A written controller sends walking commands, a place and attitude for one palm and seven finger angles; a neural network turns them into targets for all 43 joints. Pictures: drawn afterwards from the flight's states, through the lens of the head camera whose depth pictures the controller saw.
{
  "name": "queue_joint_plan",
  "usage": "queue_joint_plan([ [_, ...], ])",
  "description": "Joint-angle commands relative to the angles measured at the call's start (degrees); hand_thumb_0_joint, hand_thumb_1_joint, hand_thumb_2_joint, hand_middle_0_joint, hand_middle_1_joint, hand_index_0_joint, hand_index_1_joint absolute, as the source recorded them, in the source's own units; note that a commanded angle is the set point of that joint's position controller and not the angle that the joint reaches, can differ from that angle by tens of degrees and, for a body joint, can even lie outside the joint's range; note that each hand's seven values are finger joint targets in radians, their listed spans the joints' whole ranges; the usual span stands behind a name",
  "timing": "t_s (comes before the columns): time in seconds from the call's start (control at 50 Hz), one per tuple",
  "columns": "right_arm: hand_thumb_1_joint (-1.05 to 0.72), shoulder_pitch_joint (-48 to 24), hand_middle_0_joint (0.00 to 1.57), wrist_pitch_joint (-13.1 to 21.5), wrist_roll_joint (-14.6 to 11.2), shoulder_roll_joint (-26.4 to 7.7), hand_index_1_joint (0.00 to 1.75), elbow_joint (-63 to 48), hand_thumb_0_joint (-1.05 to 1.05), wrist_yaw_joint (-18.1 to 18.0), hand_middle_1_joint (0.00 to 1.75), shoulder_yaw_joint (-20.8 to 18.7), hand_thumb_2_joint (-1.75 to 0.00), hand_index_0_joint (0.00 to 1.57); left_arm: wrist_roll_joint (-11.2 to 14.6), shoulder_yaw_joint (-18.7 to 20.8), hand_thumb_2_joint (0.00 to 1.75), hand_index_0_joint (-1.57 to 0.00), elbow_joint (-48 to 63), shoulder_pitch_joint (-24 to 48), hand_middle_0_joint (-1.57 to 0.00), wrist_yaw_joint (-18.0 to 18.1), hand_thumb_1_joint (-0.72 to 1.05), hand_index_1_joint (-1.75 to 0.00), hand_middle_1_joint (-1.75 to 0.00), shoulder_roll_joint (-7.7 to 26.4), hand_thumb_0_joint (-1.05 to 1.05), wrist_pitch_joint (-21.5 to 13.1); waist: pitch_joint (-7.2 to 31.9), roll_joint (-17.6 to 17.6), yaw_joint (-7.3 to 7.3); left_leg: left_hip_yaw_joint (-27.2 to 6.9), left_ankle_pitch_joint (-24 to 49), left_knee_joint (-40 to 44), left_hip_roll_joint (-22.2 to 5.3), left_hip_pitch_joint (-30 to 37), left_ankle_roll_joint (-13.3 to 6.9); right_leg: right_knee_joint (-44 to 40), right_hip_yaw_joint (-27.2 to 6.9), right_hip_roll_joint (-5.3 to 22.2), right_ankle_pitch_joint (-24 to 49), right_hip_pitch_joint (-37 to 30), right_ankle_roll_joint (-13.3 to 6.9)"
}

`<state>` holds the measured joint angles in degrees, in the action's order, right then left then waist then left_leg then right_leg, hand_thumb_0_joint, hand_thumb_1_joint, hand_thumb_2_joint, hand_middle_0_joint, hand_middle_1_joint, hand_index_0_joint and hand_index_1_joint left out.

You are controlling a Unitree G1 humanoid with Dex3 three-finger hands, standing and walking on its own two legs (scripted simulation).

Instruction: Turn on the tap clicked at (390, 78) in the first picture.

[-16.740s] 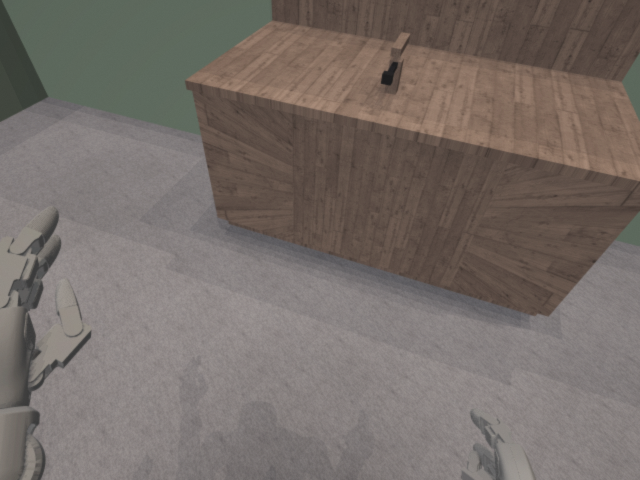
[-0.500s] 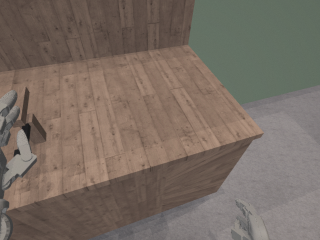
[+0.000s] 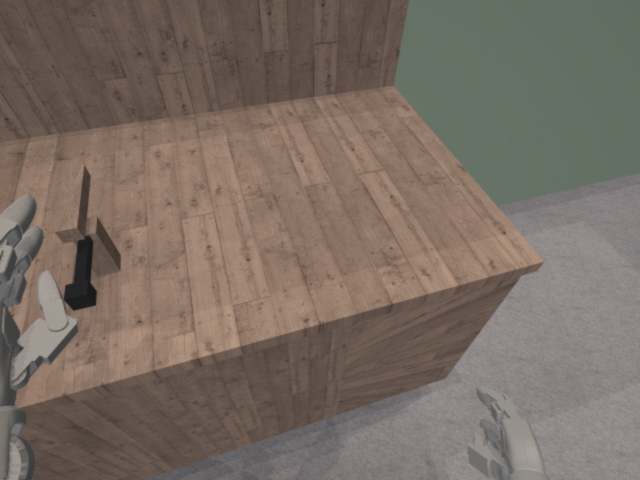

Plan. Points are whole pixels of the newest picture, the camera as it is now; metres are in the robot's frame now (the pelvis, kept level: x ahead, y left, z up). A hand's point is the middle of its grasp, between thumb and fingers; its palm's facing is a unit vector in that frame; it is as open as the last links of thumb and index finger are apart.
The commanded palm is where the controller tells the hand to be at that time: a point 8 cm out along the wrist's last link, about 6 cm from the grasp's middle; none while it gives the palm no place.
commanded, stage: come to a stop and stand still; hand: left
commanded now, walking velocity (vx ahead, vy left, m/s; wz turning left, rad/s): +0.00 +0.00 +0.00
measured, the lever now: (80, 295) +0.32 +0.36 +0.02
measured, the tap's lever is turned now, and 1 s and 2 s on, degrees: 0 0 0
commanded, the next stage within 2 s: look again from close up in 0.30 s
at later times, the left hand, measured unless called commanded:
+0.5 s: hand out of the picture +0.22 +0.31 +0.19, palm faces +0.51 -0.76 -0.40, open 7.4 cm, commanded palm +0.14 +0.30 +0.18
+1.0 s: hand (66, 266) +0.26 +0.27 +0.17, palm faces +0.35 -0.87 -0.35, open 7.4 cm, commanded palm +0.19 +0.31 +0.18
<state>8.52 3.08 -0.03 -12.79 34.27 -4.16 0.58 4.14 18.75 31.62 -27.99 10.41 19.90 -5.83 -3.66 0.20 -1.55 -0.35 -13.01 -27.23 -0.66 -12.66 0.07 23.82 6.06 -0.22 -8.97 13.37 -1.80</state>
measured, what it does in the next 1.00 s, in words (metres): stands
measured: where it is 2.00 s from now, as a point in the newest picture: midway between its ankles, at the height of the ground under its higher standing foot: outside the picture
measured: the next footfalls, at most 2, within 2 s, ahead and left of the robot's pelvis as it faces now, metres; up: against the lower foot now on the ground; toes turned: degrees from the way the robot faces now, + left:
left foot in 1.54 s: -0.08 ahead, +0.13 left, +0.00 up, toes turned +1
right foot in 1.80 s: -0.05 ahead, -0.07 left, +0.00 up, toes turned -1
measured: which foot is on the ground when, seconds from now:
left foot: down 0.00-1.00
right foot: down 0.00-1.00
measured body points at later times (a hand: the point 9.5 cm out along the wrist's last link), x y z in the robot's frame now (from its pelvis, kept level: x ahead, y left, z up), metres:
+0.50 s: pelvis -0.02 +0.02 +0.00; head +0.00 +0.04 +0.45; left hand +0.19 +0.35 +0.21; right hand +0.15 -0.19 -0.08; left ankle +0.02 +0.12 -0.74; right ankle +0.04 -0.10 -0.74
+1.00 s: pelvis +0.03 +0.04 +0.00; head +0.06 +0.06 +0.45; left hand +0.24 +0.31 +0.19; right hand +0.22 -0.18 -0.06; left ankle +0.02 +0.12 -0.74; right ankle +0.04 -0.10 -0.74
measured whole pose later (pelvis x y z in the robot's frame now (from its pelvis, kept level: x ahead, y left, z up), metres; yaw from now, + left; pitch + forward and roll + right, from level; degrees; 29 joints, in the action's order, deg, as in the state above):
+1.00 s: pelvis +0.03 +0.04 +0.00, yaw -2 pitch +0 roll -1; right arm 8.8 9.8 0.2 -9.8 32.0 0.1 1.0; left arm 2.5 21.0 28.9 -21.1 5.3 21.5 -15.7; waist -4.4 -3.0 -1.8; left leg 2.5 -15.8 -28.0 1.5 -12.5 -2.6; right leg 26.1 0.9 0.6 -11.7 14.6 0.8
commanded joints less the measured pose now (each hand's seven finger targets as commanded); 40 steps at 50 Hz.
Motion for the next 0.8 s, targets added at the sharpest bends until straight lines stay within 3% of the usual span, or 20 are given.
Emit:
queue_joint_plan([
  [0.0,-0.9,-5.0,0.2,3.4,-0.1,-6.2,0.3,-9.2,0.0,-0.6,0.3,-1.6,-0.9,0.2,-1.0,4.8,0.9,-0.2,10.1,6.9,-0.2,0.8,0.9,-0.3,-0.3,7.8,0.0,-3.2,7.9,4.4,0.65,-4.8,-2.5,10.0,-4.3,-6.1,-0.8,-4.5,-6.3,3.0,-0.5,-9.1,2.1],
  [0.04,-0.9,-5.1,0.2,3.7,-0.2,-6.4,0.3,-9.1,0.0,-0.5,0.3,-1.7,-0.9,0.2,-1.4,4.2,0.9,-0.2,10.2,8.3,-0.2,0.7,0.9,-0.3,-0.3,7.9,0.0,-3.1,6.3,6.4,0.71,-5.6,-8.8,12.7,-4.5,-8.2,-1.0,-4.8,-6.1,2.4,-3.7,-9.3,2.0],
  [0.12,-0.9,-4.0,0.2,3.8,-0.2,-6.0,0.3,-9.7,0.0,0.0,0.3,-1.5,-0.9,0.2,-2.5,3.7,0.9,-0.2,8.1,8.9,-0.2,0.5,0.9,-0.3,-0.3,6.9,0.0,-3.1,4.7,5.6,0.38,-6.5,-18.3,16.2,-4.9,-14.6,-1.5,-3.3,-6.0,0.9,-4.5,-13.1,2.3],
  [0.28,-0.9,-3.7,0.2,4.8,0.0,-5.7,0.3,-9.8,0.0,0.7,0.3,-1.6,-0.9,0.2,-2.9,4.7,0.9,-0.2,8.9,8.2,-0.2,-0.2,0.9,-0.3,-0.3,7.5,0.0,-4.6,5.3,4.9,0.34,-6.4,-17.4,15.4,-4.5,-15.3,-1.8,-3.5,-6.6,0.6,-1.5,-16.0,2.4],
  [0.36,-0.9,-3.5,0.2,5.2,-0.1,-5.7,0.3,-8.9,0.0,0.8,0.3,-1.8,-0.9,0.2,-2.6,4.2,0.9,-0.2,8.2,9.0,-0.2,-0.2,0.9,-0.3,-0.3,7.2,0.0,-4.7,5.2,3.6,0.51,-4.9,-12.9,12.8,-3.3,-11.6,-1.1,-6.3,-7.2,1.5,-3.1,-12.9,2.0],
  [0.38,-0.9,4.7,0.2,8.3,1.3,-7.9,0.3,-9.5,0.0,1.0,0.3,-0.3,-0.9,0.2,-13.1,38.3,0.9,-0.2,21.0,73.2,-0.2,-0.9,0.9,-0.3,-0.3,58.6,0.0,-12.6,-6.1,-3.0,1.95,-2.1,-0.8,1.6,-5.5,-17.2,-3.1,-5.9,-9.1,5.0,-5.1,2.4,5.4],
  [0.4,-0.9,0.6,0.2,7.8,-0.9,0.4,0.3,-4.8,0.0,0.8,0.3,1.7,-0.9,0.2,-5.9,14.1,0.9,-0.2,-14.9,37.6,-0.2,-3.7,0.9,-0.3,-0.3,19.5,0.0,-11.0,11.1,-1.9,0.96,-2.5,2.1,1.3,-2.4,-2.5,-3.3,-5.5,-8.0,8.5,-11.0,2.9,1.1],
  [0.42,-0.9,1.2,0.2,8.8,-0.5,-3.3,0.3,-6.8,0.0,0.9,0.3,-1.8,-0.9,0.2,-2.7,11.5,0.9,-0.2,-14.4,18.1,-0.2,-3.8,0.9,-0.3,-0.3,15.4,0.0,-10.5,5.0,-0.9,-2.46,-2.0,-1.2,2.7,-1.8,-1.8,-1.0,-10.8,-14.6,6.0,-10.7,2.1,-0.2],
  [0.44,-0.9,1.2,0.2,9.2,-1.3,-5.0,0.3,-8.4,0.0,2.3,0.3,-2.5,-0.9,0.2,-1.9,5.3,0.9,-0.2,-14.4,15.0,-0.2,-4.3,0.9,-0.3,-0.3,6.8,0.0,-10.0,8.4,7.0,-1.48,0.0,-2.7,3.6,-1.4,1.3,-0.9,-8.1,-14.4,6.5,-7.9,-1.4,-1.6],
  [0.46,-0.9,2.3,0.2,9.0,-1.1,-5.5,0.3,-8.3,0.0,2.7,0.3,-2.6,-0.9,0.2,-1.9,3.9,0.9,-0.2,-7.2,18.1,-0.2,-4.8,0.9,-0.3,-0.3,8.0,0.0,-11.4,10.4,9.5,-0.77,-1.4,-4.9,5.2,-0.9,-1.0,-1.1,-5.7,-13.0,6.3,-8.5,-3.8,-1.2],
  [0.48,-0.9,1.4,0.2,9.2,-0.9,-5.8,0.3,-8.2,0.0,3.2,0.3,-2.4,-0.9,0.2,-1.6,3.5,0.9,-0.2,-3.8,16.0,-0.2,-4.9,0.9,-0.3,-0.3,8.0,0.0,-12.3,10.2,10.0,-1.27,-2.3,-6.9,7.1,-1.6,-3.2,-1.3,-5.0,-12.4,5.5,-9.0,-5.5,-0.6],
  [0.5,-0.9,0.8,0.2,9.4,-1.0,-5.5,0.3,-8.7,0.0,3.8,0.3,-2.2,-0.9,0.2,-1.6,1.2,0.9,-0.2,-0.6,13.8,-0.2,-5.1,0.9,-0.3,-0.3,6.3,0.0,-12.7,9.1,7.9,-1.42,-2.6,-9.1,8.4,-1.7,-5.1,-1.5,-4.8,-11.8,4.7,-10.4,-6.5,0.0],
  [0.54,-0.9,-1.1,0.2,9.9,-1.7,-5.0,0.3,-9.3,0.0,4.3,0.3,-1.8,-0.9,0.2,-1.6,1.0,0.9,-0.2,2.3,8.6,-0.2,-4.7,0.9,-0.3,-0.3,6.4,0.0,-12.6,8.2,5.1,-1.67,-3.1,-12.0,10.6,-2.7,-6.1,-2.1,-3.3,-9.3,3.0,-10.7,-6.9,0.9],
  [0.6,-0.9,-0.1,0.2,9.8,-1.1,-5.7,0.3,-10.0,0.0,3.4,0.3,-2.1,-0.9,0.2,-2.2,7.8,0.9,-0.2,2.9,8.6,-0.2,-3.8,0.9,-0.3,-0.3,12.1,0.0,-12.7,7.6,-6.7,-1.64,-4.0,-11.7,10.0,-2.7,-8.5,-1.8,-4.0,-8.7,2.3,-10.7,-7.6,1.7],
  [0.62,-0.9,-0.3,0.2,9.8,-1.0,-5.6,0.3,-10.1,0.0,3.0,0.3,-2.2,-0.9,0.2,-2.0,10.1,0.9,-0.2,2.6,8.9,-0.2,-3.7,0.9,-0.3,-0.3,13.6,0.0,-12.8,7.7,-8.8,-1.45,-3.7,-9.9,8.9,-2.2,-7.4,-1.7,-5.0,-9.2,2.7,-11.0,-6.5,1.6],
  [0.64,-0.9,-1.2,0.2,9.5,-1.0,-5.8,0.3,-9.6,0.0,2.7,0.3,-2.1,-0.9,0.2,-2.0,14.0,0.9,-0.2,4.4,10.7,-0.2,-3.3,0.9,-0.3,-0.3,17.5,0.0,-12.8,7.8,-5.7,-1.06,-3.5,-7.7,9.0,-2.3,-5.7,-1.6,-4.3,-8.8,2.5,-9.4,-5.7,1.5],
  [0.66,-0.9,-1.1,0.2,9.4,-0.8,-5.2,0.3,-9.8,0.0,2.3,0.3,-2.0,-0.9,0.2,-1.7,12.9,0.9,-0.2,3.6,11.6,-0.2,-3.5,0.9,-0.3,-0.3,15.2,0.0,-13.1,8.0,-4.0,-0.7,-4.3,-6.8,9.2,-2.6,-6.4,-1.8,-3.2,-8.1,3.0,-7.4,-6.6,1.4],
  [0.72,-0.9,-0.8,0.2,9.8,-0.7,-5.1,0.3,-9.4,0.0,1.9,0.3,-2.0,-0.9,0.2,-1.6,11.9,0.9,-0.2,4.6,15.1,-0.2,-3.9,0.9,-0.3,-0.3,14.4,0.0,-13.8,9.0,5.0,-0.61,-3.9,1.4,8.4,-3.0,-4.6,-1.7,0.1,-8.3,2.8,3.1,-8.5,1.0],
  [0.74,-0.9,-1.8,0.2,10.2,-0.8,-4.8,0.3,-9.5,0.0,1.9,0.3,-1.6,-0.9,0.2,-1.5,11.2,0.9,-0.2,6.8,16.5,-0.2,-4.1,0.9,-0.3,-0.3,14.1,0.0,-13.9,9.1,7.5,-0.45,-3.2,6.4,7.5,-2.9,-2.7,-1.2,0.6,-7.8,2.8,6.4,-8.2,0.9],
  [0.78,-0.9,-0.8,0.2,10.9,-0.6,-5.0,0.3,-9.4,0.0,2.0,0.3,-1.8,-0.9,0.2,-1.4,8.6,0.9,-0.2,8.7,16.5,-0.2,-4.3,0.9,-0.3,-0.3,12.0,0.0,-14.1,10.7,8.8,-0.6,-3.2,19.2,5.3,-3.7,0.7,-0.1,1.6,-6.9,2.7,12.5,-8.3,0.9],
])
